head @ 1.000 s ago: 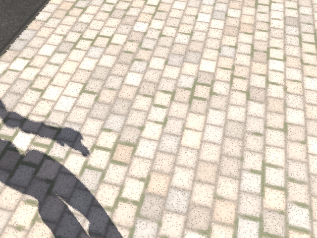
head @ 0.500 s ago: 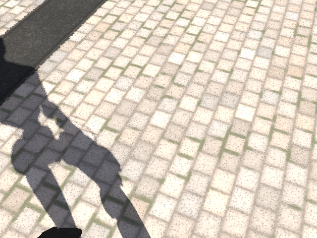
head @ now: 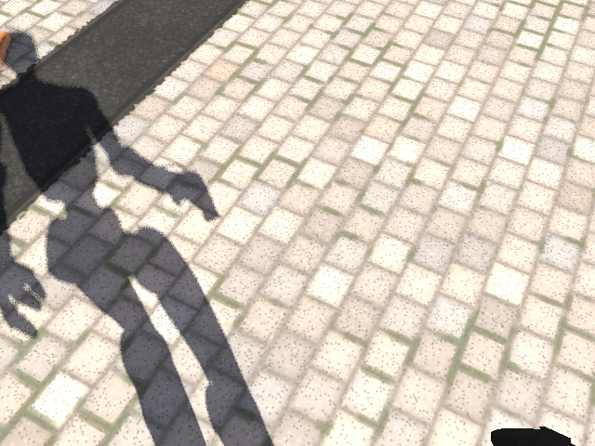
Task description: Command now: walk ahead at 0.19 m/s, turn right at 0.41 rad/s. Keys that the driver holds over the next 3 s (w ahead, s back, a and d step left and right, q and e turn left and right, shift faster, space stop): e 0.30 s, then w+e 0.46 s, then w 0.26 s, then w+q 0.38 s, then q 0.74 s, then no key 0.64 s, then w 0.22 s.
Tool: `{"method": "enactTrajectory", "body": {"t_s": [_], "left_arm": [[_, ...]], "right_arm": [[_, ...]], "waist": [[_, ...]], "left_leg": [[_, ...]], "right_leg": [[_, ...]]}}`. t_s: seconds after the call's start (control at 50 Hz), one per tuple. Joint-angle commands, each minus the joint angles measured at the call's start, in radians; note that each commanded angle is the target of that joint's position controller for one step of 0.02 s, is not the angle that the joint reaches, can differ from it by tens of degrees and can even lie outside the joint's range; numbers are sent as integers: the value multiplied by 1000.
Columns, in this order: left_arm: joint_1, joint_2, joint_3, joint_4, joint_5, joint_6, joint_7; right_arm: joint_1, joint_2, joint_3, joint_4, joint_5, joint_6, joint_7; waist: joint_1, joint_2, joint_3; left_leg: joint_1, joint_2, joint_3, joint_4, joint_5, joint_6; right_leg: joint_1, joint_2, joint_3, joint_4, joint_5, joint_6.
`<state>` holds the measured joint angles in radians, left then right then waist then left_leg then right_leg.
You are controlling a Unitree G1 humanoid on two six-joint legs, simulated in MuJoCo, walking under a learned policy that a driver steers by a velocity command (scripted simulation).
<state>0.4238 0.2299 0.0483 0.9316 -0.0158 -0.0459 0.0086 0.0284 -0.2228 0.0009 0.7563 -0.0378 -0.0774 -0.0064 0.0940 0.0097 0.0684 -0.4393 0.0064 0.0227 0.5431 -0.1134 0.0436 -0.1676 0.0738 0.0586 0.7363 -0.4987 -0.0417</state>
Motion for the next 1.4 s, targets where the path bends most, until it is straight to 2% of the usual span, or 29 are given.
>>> {"method": "enactTrajectory", "body": {"t_s": [0.02,0.04,0.08,0.16,0.3,0.36,0.4,0.42,0.44,0.46,0.5,0.56,0.76,0.82,0.86,0.88,0.9,0.92,0.94,0.96,0.98,1.02,1.1,1.24,1.3,1.34,1.36,1.38,1.4], "left_arm": [[101,134,39,-54,16,29,26],[33,120,41,-66,28,39,15],[-10,100,44,-80,41,65,-5],[-27,81,45,-105,38,101,-16],[-191,93,28,-201,36,125,-48],[-181,114,32,-221,37,115,-62],[-25,141,47,-156,36,101,-62],[38,240,68,-151,45,93,-45],[8,296,75,-191,46,86,-26],[-43,249,63,-184,47,88,-5],[-143,218,52,-204,32,70,-2],[-103,176,42,-193,20,27,-18],[62,213,61,-141,31,-1,-9],[41,215,60,-140,34,-9,-4],[0,220,58,-139,30,-15,-3],[-1,204,51,-133,27,-21,-6],[-10,154,35,-151,23,-27,-11],[75,90,24,-177,4,-29,-12],[59,149,30,-150,33,-20,-6],[3,155,32,-145,38,-18,-15],[-46,142,27,-148,38,-19,-25],[-74,130,23,-148,55,-6,-38],[-164,103,8,-176,70,4,-51],[-430,70,-26,-259,47,-5,-52],[-415,103,-17,-260,43,-14,-35],[-248,141,3,-206,49,-29,-18],[-106,195,21,-175,68,-42,-3],[9,280,39,-183,91,-43,11],[-28,299,49,-176,69,-23,9]], "right_arm": [[275,-176,-62,-12,33,26,-12],[197,-118,-44,-23,28,29,-18],[147,-97,-37,-22,22,32,-33],[139,-117,-48,-16,12,27,-34],[158,-174,-74,-7,3,61,-22],[161,-224,-95,-15,8,75,-11],[146,-181,-92,-22,3,94,-5],[127,-71,-64,-59,8,102,8],[25,-118,-72,-109,-12,101,4],[2,-164,-86,-118,0,89,11],[114,-173,-91,-60,5,68,28],[143,-148,-91,-24,-11,67,38],[-84,-124,-70,-103,10,51,40],[-40,-133,-67,-107,13,35,40],[88,-142,-74,-72,13,22,27],[204,-169,-85,-36,5,10,13],[367,-243,-102,-20,-12,-1,-2],[444,-362,-127,5,-19,6,-4],[380,-285,-114,8,-1,15,4],[301,-207,-95,-10,7,15,8],[259,-161,-83,-9,6,11,12],[252,-121,-66,12,9,-2,9],[338,-132,-66,73,37,-24,21],[420,-166,-77,128,34,-8,14],[413,-186,-84,132,31,-2,10],[388,-195,-87,127,33,1,10],[382,-171,-82,113,39,0,13],[422,-75,-62,69,53,-1,12],[476,-99,-71,57,54,12,8]], "waist": [[-119,99,-345],[-101,85,-223],[-69,130,-130],[-42,110,-148],[-90,142,-132],[-81,131,-141],[-18,-17,-101],[9,-336,-49],[26,-275,60],[-16,-180,105],[-97,-173,69],[-92,-90,-24],[4,-117,11],[-26,-132,-8],[-95,-116,-36],[-148,-63,-97],[-221,60,-221],[-187,331,-298],[-148,185,-187],[-126,71,-80],[-116,29,-41],[-95,88,-33],[-89,89,-40],[-137,82,-14],[-113,76,-29],[-32,37,-102],[24,-24,-199],[39,-180,-348],[-12,-308,-373]], "left_leg": [[550,433,-381,-92,697,210],[433,366,-289,-147,570,179],[281,296,-161,-222,485,153],[203,288,-56,-250,409,177],[163,314,11,-262,3,157],[105,333,2,-279,-409,106],[-87,252,97,-76,-605,18],[-304,94,231,312,-610,-60],[-439,6,48,414,-479,-73],[-406,57,-35,437,-327,-69],[-318,61,-36,403,-160,-76],[-267,46,-25,421,-65,-76],[-249,20,-37,109,-39,-110],[-89,8,-19,30,-60,-68],[148,-27,10,-45,-67,-31],[324,-22,0,-92,-63,-6],[530,168,-210,-151,-257,47],[705,387,-700,-304,-463,147],[601,394,-775,-341,-539,158],[490,353,-627,-332,-491,149],[419,302,-494,-341,-337,137],[370,221,-322,-359,-107,112],[389,189,-245,-368,209,166],[330,145,-192,-343,333,147],[357,177,-241,-272,378,123],[327,130,-217,-70,462,90],[215,68,-175,148,330,69],[11,-32,-91,448,-120,43],[-164,-91,-68,620,-425,46]], "right_leg": [[-349,-29,-2,495,-134,-6],[-367,-58,-11,476,-60,9],[-328,-91,-23,443,32,43],[-284,-82,-50,407,92,65],[-179,-99,-119,84,119,37],[-48,-79,-159,-79,94,-12],[164,-65,-88,-262,6,-71],[183,-333,353,-512,-347,-161],[39,-445,658,-678,-502,-246],[-17,-407,557,-687,-431,-229],[-2,-294,376,-656,-144,-176],[86,-232,273,-605,128,-170],[155,-236,325,-520,316,-209],[119,-249,329,-466,481,-172],[41,-231,308,-383,625,-133],[2,-171,255,-227,699,-107],[-103,-95,166,59,571,-75],[-382,82,59,327,35,-35],[-476,19,107,445,9,-53],[-479,-25,111,452,100,-61],[-457,-58,95,418,162,-56],[-421,-90,60,360,205,-36],[-473,-124,-39,289,252,14],[-344,-89,-101,-100,433,60],[-246,-79,-77,-165,406,31],[-8,-51,-82,-267,379,-3],[203,-155,19,-292,314,-40],[435,-441,339,-342,121,-89],[422,-539,671,-483,11,-166]]}}
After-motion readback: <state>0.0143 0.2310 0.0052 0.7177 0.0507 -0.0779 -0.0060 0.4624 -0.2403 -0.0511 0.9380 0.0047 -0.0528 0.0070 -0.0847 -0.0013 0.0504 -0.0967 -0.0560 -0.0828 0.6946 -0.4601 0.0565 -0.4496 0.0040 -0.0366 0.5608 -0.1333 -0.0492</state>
